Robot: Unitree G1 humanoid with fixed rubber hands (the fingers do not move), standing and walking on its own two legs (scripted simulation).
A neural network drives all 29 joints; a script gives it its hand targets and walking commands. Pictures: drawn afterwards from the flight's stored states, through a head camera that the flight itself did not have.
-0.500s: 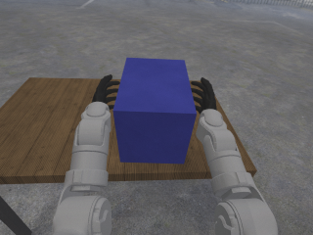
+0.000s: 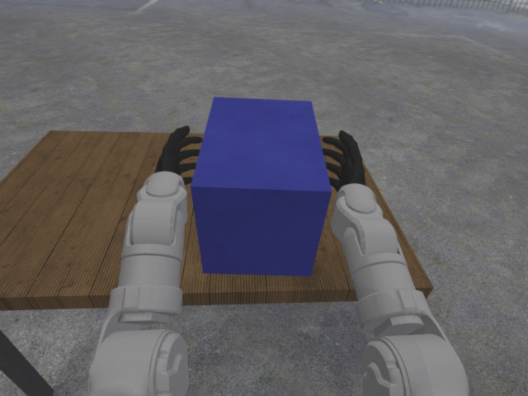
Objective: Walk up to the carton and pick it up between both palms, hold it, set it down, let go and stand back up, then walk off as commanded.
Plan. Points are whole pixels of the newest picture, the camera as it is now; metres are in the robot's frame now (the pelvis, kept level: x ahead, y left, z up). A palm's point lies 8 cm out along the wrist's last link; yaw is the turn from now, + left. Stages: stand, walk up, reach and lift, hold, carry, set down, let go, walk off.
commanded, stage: hold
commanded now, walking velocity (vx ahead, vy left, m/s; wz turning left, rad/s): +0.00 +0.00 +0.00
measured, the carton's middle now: (260, 182) +0.43 +0.04 +0.16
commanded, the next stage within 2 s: set down in 0.66 s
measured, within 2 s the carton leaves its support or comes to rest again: neither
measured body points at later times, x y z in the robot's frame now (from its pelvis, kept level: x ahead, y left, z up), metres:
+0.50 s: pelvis +0.00 +0.00 +0.00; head -0.05 +0.02 +0.45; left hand +0.39 +0.17 +0.20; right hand +0.39 -0.10 +0.20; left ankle +0.06 +0.12 -0.74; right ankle +0.06 -0.12 -0.74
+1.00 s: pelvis +0.00 +0.00 +0.00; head -0.05 +0.02 +0.45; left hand +0.39 +0.17 +0.19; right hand +0.41 -0.10 +0.21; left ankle +0.06 +0.12 -0.74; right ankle +0.06 -0.12 -0.74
